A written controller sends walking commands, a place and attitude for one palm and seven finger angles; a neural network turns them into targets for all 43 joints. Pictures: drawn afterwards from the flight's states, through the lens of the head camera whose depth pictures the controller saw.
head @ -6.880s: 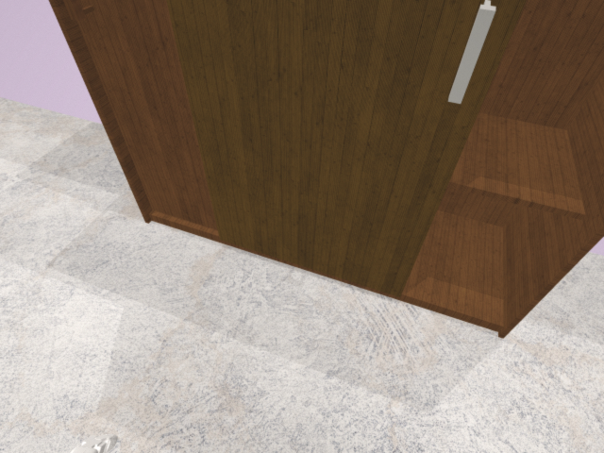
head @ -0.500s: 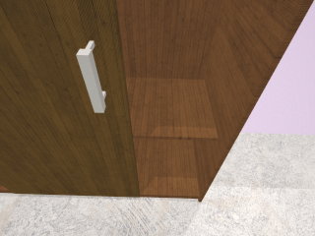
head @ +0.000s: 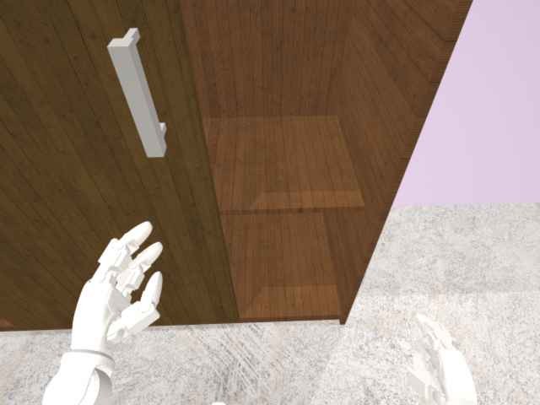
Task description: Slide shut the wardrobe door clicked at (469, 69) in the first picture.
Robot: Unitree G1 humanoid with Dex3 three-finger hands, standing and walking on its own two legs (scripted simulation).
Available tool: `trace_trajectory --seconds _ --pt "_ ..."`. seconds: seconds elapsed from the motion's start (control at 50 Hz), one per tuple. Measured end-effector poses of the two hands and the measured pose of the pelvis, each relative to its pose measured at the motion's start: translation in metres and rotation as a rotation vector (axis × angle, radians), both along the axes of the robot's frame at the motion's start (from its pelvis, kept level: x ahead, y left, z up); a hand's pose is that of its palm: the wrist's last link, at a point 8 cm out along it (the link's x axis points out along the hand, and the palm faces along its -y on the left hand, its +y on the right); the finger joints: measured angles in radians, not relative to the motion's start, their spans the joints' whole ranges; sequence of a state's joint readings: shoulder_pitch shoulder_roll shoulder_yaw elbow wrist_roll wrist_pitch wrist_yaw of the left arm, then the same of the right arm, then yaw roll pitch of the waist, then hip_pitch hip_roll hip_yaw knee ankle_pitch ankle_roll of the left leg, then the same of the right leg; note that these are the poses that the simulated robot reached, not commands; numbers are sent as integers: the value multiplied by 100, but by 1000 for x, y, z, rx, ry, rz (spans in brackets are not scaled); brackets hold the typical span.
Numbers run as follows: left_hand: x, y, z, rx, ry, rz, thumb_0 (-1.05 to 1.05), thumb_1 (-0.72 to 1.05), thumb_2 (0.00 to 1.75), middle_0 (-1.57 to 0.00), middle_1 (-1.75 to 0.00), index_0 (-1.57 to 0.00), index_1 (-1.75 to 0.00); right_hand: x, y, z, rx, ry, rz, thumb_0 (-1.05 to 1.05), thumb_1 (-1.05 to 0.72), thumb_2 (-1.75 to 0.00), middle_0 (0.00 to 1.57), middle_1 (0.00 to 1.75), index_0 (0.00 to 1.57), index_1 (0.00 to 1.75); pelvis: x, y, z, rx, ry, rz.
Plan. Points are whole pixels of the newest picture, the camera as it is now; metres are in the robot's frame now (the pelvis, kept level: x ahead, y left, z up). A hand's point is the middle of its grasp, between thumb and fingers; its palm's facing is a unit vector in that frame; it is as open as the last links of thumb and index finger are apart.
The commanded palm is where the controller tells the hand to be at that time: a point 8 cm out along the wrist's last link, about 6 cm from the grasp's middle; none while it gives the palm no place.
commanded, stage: raise the hand with hooked fingers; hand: left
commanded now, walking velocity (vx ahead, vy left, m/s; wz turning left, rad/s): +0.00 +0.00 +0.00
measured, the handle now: (145, 96) +0.49 +0.20 +0.23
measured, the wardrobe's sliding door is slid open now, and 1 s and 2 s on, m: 0.37 0.37 0.37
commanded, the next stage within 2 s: move the hooked fingers beside the handle in 1.78 s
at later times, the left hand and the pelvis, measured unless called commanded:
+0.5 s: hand (87, 294) +0.23 +0.23 +0.11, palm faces +0.06 -1.00 -0.05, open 11.0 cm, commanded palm +0.19 +0.28 +0.12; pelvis -0.01 +0.01 +0.02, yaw +1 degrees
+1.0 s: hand out of the picture +0.25 +0.29 +0.21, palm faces +0.14 -0.99 -0.08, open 13.7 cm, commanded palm +0.21 +0.33 +0.21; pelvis +0.00 +0.02 +0.04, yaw +2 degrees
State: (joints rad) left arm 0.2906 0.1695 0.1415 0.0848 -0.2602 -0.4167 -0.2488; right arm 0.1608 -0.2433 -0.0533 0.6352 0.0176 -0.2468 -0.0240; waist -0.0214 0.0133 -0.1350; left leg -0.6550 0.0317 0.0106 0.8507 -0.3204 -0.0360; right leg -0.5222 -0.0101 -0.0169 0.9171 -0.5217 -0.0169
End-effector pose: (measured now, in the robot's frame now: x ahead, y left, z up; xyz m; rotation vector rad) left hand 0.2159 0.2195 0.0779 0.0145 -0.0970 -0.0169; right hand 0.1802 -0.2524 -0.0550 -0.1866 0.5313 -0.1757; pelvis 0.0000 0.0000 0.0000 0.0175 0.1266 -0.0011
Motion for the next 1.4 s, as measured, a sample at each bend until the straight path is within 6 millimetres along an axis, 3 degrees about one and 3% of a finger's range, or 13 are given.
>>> trace_trajectory --seconds 0.06,0.12,0.2,0.28,0.36,0.44,0.52,0.62,0.72,0.98,1.16,1.32,1.4 --pt "-26 1 -23 -32 114 -8 1 67 79 -21 -46 -21 -46 11 -2 12 -22 -60 9 1 -91 -90 20 30 20 30 -6 -1 -6 -1 -12 2" --pt "-54 15 -40 -36 209 98 1 59 76 -22 -51 -22 -50 16 2 19 -47 -84 29 1 -91 -90 20 30 20 30 -9 -2 -8 -13 -27 12" --pt "-70 39 -27 17 132 210 1 49 72 -23 -57 -23 -56 10 14 13 -69 -58 79 1 -90 -90 20 30 20 30 -15 -3 -9 -39 -41 36" --pt "-55 49 2 49 5 154 1 40 68 -23 -63 -23 -62 -7 31 -2 -47 11 120 1 -90 -90 20 30 20 30 -19 -2 -7 -58 -59 55" --pt "-28 51 18 47 32 53 1 30 64 -24 -69 -24 -68 -30 43 -11 -2 71 109 1 -90 -90 20 30 20 30 -19 2 2 -60 -70 49" --pt "-11 57 28 34 94 42 1 21 60 -24 -75 -25 -74 -48 48 -10 32 91 68 1 -90 -90 20 30 20 30 -15 8 11 -49 -71 26" --pt "-8 68 43 38 76 88 0 12 56 -25 -81 -25 -80 -55 44 -5 29 91 45 2 -90 -90 20 30 20 30 -10 14 17 -42 -72 13" --pt "-9 81 59 52 35 114 0 0 51 -26 -88 -26 -88 -48 38 2 -8 78 51 2 -90 -90 20 30 20 30 -7 20 21 -42 -83 17" --pt "-8 92 73 55 20 117 0 -12 46 -27 -96 -27 -95 -29 37 15 -37 31 62 2 -90 -90 20 30 20 30 -4 24 25 -43 -103 24" --pt "0 121 126 66 -29 152 -1 -41 34 -29 -114 -29 -114 17 69 44 3 -94 144 1 -90 -90 20 30 20 30 -3 25 35 -40 -161 38" --pt "7 129 160 94 -41 153 -1 -49 30 -30 -119 -30 -119 16 75 39 33 -56 169 1 -90 -90 20 30 20 30 -4 20 40 -35 -178 47" --pt "17 138 189 110 -54 158 -1 -50 30 -30 -120 -30 -120 7 59 31 35 -12 146 1 -90 -90 20 30 20 30 -2 13 42 -31 -177 48" --pt "23 136 192 103 -41 143 -1 -50 29 -30 -120 -30 -120 5 49 30 36 -5 126 1 -90 -90 20 30 20 30 0 11 42 -30 -170 46"
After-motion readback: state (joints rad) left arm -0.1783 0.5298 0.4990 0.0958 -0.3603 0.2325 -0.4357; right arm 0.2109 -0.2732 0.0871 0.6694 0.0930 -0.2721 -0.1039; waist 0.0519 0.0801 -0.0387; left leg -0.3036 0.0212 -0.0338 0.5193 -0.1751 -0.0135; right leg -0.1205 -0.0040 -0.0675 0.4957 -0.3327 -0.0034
